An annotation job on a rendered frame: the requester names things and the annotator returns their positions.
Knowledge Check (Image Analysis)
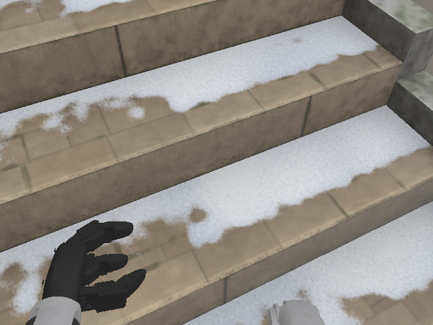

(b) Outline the right robot thigh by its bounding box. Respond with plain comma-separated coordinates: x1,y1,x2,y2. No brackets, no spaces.
268,300,325,325

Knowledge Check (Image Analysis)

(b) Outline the robot left hand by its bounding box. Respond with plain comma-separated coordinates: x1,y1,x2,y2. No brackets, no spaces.
42,220,146,313

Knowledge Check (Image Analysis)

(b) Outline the left robot forearm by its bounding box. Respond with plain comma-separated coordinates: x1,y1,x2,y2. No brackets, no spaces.
25,297,81,325

